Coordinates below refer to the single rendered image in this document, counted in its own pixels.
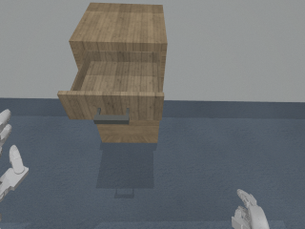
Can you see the handle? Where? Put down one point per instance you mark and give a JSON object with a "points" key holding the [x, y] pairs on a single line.
{"points": [[112, 119]]}

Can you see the drawer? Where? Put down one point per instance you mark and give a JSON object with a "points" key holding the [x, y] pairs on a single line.
{"points": [[115, 81]]}

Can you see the right robot hand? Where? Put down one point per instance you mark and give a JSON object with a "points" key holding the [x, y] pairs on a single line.
{"points": [[253, 218]]}

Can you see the cabinet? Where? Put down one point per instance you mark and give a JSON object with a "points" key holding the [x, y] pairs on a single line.
{"points": [[123, 28]]}

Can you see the left robot hand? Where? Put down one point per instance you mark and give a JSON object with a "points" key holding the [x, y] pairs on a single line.
{"points": [[15, 175]]}

